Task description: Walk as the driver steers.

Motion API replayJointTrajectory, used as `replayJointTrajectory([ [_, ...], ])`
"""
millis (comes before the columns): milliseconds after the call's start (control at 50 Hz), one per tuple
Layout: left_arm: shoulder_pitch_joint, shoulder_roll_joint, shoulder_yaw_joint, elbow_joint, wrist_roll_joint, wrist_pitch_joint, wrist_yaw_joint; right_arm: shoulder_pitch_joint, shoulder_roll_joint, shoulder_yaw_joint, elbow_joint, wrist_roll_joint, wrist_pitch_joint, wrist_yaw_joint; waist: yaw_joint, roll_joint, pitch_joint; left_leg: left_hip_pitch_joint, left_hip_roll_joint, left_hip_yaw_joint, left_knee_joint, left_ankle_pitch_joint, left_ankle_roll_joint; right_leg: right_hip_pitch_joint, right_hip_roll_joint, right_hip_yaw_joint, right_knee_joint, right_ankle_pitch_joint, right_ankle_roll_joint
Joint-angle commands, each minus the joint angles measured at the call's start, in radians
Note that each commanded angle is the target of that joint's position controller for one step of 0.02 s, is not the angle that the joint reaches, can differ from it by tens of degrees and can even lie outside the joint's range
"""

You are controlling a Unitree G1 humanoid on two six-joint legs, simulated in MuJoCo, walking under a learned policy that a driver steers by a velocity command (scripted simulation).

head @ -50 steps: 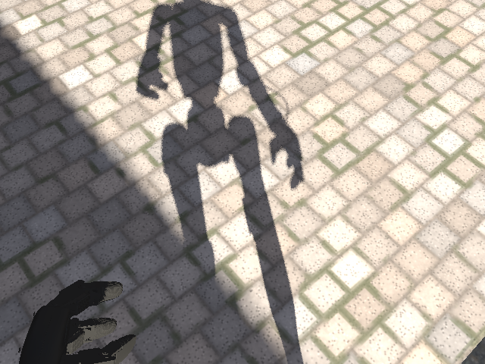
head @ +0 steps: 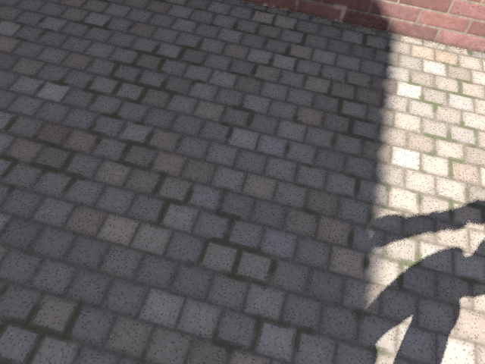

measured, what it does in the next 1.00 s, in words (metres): walks ahead, turning right: right foot, then left foot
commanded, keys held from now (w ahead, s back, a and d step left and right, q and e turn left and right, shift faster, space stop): e+shift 0.04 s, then w+e+shift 0.74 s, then w+shift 0.22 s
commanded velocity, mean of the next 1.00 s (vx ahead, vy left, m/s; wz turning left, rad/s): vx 0.73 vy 0.00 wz -0.67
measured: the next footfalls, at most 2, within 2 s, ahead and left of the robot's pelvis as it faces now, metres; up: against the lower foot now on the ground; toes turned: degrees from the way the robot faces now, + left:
right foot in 0.34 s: +0.09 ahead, -0.18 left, +0.00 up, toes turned -19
left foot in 0.76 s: +0.60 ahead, -0.21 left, +0.00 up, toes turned -42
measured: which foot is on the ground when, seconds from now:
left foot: down 0.00-0.34, up 0.36-0.74, down 0.76-1.00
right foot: up 0.00-0.32, down 0.34-0.78, up 0.80-1.00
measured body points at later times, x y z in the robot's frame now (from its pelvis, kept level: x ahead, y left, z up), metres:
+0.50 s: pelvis +0.14 -0.12 -0.01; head +0.15 -0.16 +0.44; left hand +0.26 +0.12 -0.11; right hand +0.25 -0.43 -0.09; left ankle +0.21 +0.03 -0.66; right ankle +0.05 -0.16 -0.74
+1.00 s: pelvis +0.51 -0.33 -0.01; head +0.50 -0.36 +0.44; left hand +0.84 -0.32 -0.06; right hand +0.27 -0.53 -0.14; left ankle +0.57 -0.18 -0.74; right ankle +0.46 -0.44 -0.67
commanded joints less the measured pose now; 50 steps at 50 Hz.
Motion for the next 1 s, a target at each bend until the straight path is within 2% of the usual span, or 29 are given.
replayJointTrajectory([
  [20,-0.007,0.009,-0.010,-0.060,-0.002,0.003,-0.008,-0.026,-0.070,-0.003,-0.013,-0.018,-0.023,-0.001,-0.027,0.211,-0.133,0.060,0.208,-0.030,-0.099,0.387,0.164,0.163,-0.044,0.005,-0.199,0.044,-0.010],
  [40,-0.029,0.039,-0.002,-0.077,-0.005,0.006,-0.010,-0.019,-0.116,-0.017,0.002,-0.018,-0.020,-0.002,-0.043,0.227,-0.104,0.047,0.229,-0.046,-0.102,0.348,0.181,0.164,-0.035,-0.016,-0.214,0.021,-0.016],
  [80,-0.036,0.094,0.012,-0.099,-0.022,0.004,-0.020,0.063,-0.216,-0.055,0.036,0.003,-0.019,0.001,-0.098,0.228,-0.077,0.095,0.299,-0.174,-0.215,-0.230,0.211,0.064,-0.034,-0.044,-0.210,-0.016,-0.051],
  [120,-0.061,0.109,0.018,-0.117,-0.027,-0.013,-0.032,0.084,-0.227,-0.064,0.058,0.022,-0.043,0.003,-0.104,0.195,-0.004,0.183,0.382,-0.315,-0.294,-0.511,0.204,-0.106,-0.065,-0.004,-0.218,-0.051,-0.091],
  [160,-0.051,0.071,0.012,-0.117,-0.024,-0.038,-0.049,0.080,-0.209,-0.065,0.075,0.031,-0.074,0.005,-0.091,0.154,0.023,0.259,0.404,-0.293,-0.322,-0.476,0.189,-0.168,-0.095,0.012,-0.244,-0.067,-0.124],
  [240,0.011,0.029,-0.001,-0.100,-0.038,-0.059,-0.071,-0.004,-0.196,-0.072,0.072,0.037,-0.107,0.030,-0.033,0.130,-0.013,0.201,0.342,-0.079,-0.317,-0.310,0.150,0.003,-0.103,-0.057,-0.343,-0.029,-0.166],
  [280,0.077,0.023,-0.002,-0.076,-0.039,-0.058,-0.077,-0.051,-0.202,-0.077,0.064,0.044,-0.106,0.042,0.014,0.096,-0.036,0.129,0.309,0.025,-0.270,-0.294,0.127,0.152,-0.071,-0.128,-0.425,0.073,-0.175],
  [320,0.277,0.061,0.019,-0.011,-0.031,-0.053,-0.064,-0.100,-0.181,-0.074,0.044,0.042,-0.105,0.044,0.111,0.026,-0.086,-0.039,0.235,0.156,-0.039,-0.198,0.083,0.437,0.029,-0.219,-0.459,0.098,-0.193],
  [340,0.475,0.138,0.059,0.033,-0.040,-0.054,-0.058,-0.130,-0.124,-0.057,0.026,0.031,-0.107,0.043,0.203,-0.091,-0.126,-0.218,0.156,0.257,0.357,0.048,0.035,0.667,0.012,-0.076,-0.494,-0.007,-0.258],
  [360,0.513,0.259,0.078,0.009,-0.038,-0.074,-0.061,-0.167,-0.012,-0.022,-0.055,0.020,-0.119,0.045,0.170,-0.351,-0.101,-0.599,-0.015,0.202,0.774,-0.307,-0.053,0.787,-0.202,0.483,-0.705,-0.236,-0.419],
  [380,0.429,0.197,0.055,-0.058,-0.026,-0.102,-0.073,-0.212,-0.055,-0.023,-0.096,0.049,-0.148,0.055,0.153,-0.220,-0.122,-0.793,-0.036,-0.006,0.887,-0.300,-0.043,0.801,-0.311,0.834,-0.917,-0.464,-0.495],
  [400,0.376,0.157,0.044,-0.074,-0.011,-0.118,-0.074,-0.226,-0.120,-0.037,-0.097,0.079,-0.171,0.069,0.132,-0.092,-0.072,-0.837,0.028,-0.038,0.894,-0.230,-0.012,0.778,-0.341,0.801,-0.919,-0.429,-0.472],
  [440,0.336,0.106,0.023,-0.100,-0.007,-0.117,-0.066,-0.180,-0.122,-0.032,-0.073,0.040,-0.192,0.071,0.086,0.029,-0.029,-0.768,0.077,-0.040,0.773,-0.104,-0.014,0.672,-0.271,0.621,-0.869,-0.256,-0.429],
  [460,0.307,0.082,0.010,-0.110,-0.003,-0.117,-0.057,-0.160,-0.137,-0.041,-0.065,0.026,-0.192,0.070,0.054,0.023,-0.005,-0.693,0.090,-0.048,0.683,-0.050,-0.025,0.595,-0.232,0.548,-0.875,-0.197,-0.408],
  [500,0.300,0.075,0.003,-0.114,-0.010,-0.113,-0.041,-0.172,-0.152,-0.051,-0.054,0.024,-0.182,0.072,0.039,0.019,0.019,-0.616,0.066,-0.017,0.527,0.016,-0.055,0.518,-0.188,0.465,-0.901,-0.101,-0.384],
  [600,0.357,0.105,0.012,-0.061,-0.017,-0.090,-0.006,-0.358,-0.059,-0.017,-0.096,0.026,-0.185,0.095,0.093,-0.047,0.078,-0.373,-0.027,0.079,0.168,0.266,-0.092,0.291,-0.101,0.337,-0.942,0.102,-0.317],
  [680,0.381,0.086,0.012,-0.015,-0.034,-0.089,0.004,-0.385,-0.114,-0.044,-0.125,0.051,-0.192,0.086,0.073,-0.116,0.049,-0.258,-0.022,0.037,0.035,0.293,-0.082,0.410,-0.134,0.374,-0.898,0.350,-0.268],
  [720,0.344,0.120,0.026,-0.026,-0.016,-0.078,0.008,-0.290,-0.184,-0.078,-0.115,0.056,-0.190,0.063,0.006,-0.164,-0.032,-0.113,-0.044,0.057,0.024,0.205,-0.062,0.478,-0.120,0.362,-0.740,0.776,-0.225],
  [740,0.309,0.149,0.035,-0.037,0.005,-0.066,0.005,-0.116,-0.220,-0.102,-0.084,0.066,-0.179,0.042,-0.090,-0.181,-0.159,0.100,-0.039,0.080,0.051,0.179,-0.041,0.449,-0.094,0.330,-0.540,0.966,-0.195],
  [760,0.232,0.138,0.027,-0.078,0.029,-0.063,-0.001,0.163,-0.239,-0.114,-0.031,0.069,-0.158,0.021,-0.229,-0.187,-0.329,0.475,0.073,-0.009,0.148,0.105,-0.002,0.247,-0.065,0.341,-0.256,0.881,-0.168],
  [780,0.290,-0.042,-0.018,-0.105,0.063,-0.077,-0.006,0.375,-0.279,-0.119,0.009,0.040,-0.144,0.013,-0.209,0.094,-0.527,0.856,0.303,-0.301,0.167,-0.240,0.061,-0.034,0.046,0.284,0.122,0.157,-0.144],
  [800,0.444,-0.067,-0.045,-0.132,-0.033,-0.087,-0.011,0.336,-0.287,-0.109,0.024,0.009,-0.151,0.038,-0.101,0.558,-0.665,0.930,0.486,-0.893,-0.127,-0.580,0.189,-0.219,0.076,0.239,0.396,-0.148,-0.115],
  [820,0.343,0.036,-0.026,-0.111,-0.064,-0.087,-0.005,0.241,-0.173,-0.091,0.002,0.018,-0.142,0.035,-0.138,0.420,-0.446,0.786,0.415,-0.775,-0.186,-0.644,0.152,-0.309,-0.005,0.185,0.439,-0.047,-0.114],
  [840,0.229,0.072,-0.023,-0.124,-0.046,-0.091,-0.014,0.214,-0.133,-0.083,0.023,0.019,-0.129,0.027,-0.152,0.268,-0.300,0.625,0.377,-0.576,-0.166,-0.464,0.130,-0.319,-0.038,0.135,0.423,0.014,-0.117],
  [860,0.143,0.048,-0.029,-0.147,-0.020,-0.096,-0.022,0.206,-0.138,-0.081,0.054,0.000,-0.123,0.031,-0.129,0.098,-0.213,0.451,0.339,-0.468,-0.177,-0.279,0.124,-0.264,-0.066,0.116,0.400,0.015,-0.126],
  [880,0.101,0.033,-0.026,-0.163,-0.010,-0.096,-0.031,0.189,-0.125,-0.075,0.073,-0.016,-0.126,0.035,-0.090,0.060,-0.141,0.308,0.307,-0.380,-0.193,-0.181,0.136,-0.216,-0.093,0.128,0.345,0.018,-0.132],
  [900,0.115,0.007,-0.030,-0.165,-0.022,-0.085,-0.043,0.165,-0.096,-0.063,0.091,-0.019,-0.132,0.035,-0.045,0.084,-0.099,0.205,0.296,-0.327,-0.217,-0.137,0.148,-0.166,-0.116,0.144,0.309,0.005,-0.137],
  [940,0.105,-0.036,-0.045,-0.176,-0.037,-0.064,-0.050,0.128,-0.060,-0.048,0.122,0.016,-0.139,0.041,0.012,0.119,-0.014,0.092,0.303,-0.246,-0.272,-0.114,0.156,-0.178,-0.143,0.164,0.213,-0.059,-0.138],
  [1000,0.043,-0.026,-0.059,-0.198,-0.011,-0.068,-0.058,0.110,-0.157,-0.070,0.137,0.035,-0.146,0.036,0.048,0.076,0.071,0.017,0.323,-0.132,-0.362,-0.052,0.165,-0.226,-0.162,0.165,0.026,0.109,-0.125],
])
Velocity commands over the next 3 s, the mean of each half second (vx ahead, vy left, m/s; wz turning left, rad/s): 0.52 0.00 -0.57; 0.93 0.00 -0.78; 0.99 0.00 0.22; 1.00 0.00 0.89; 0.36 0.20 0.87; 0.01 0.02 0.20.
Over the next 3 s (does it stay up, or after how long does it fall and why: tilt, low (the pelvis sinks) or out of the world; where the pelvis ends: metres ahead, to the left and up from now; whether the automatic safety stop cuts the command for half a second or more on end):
stays up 1.44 -1.05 -0.01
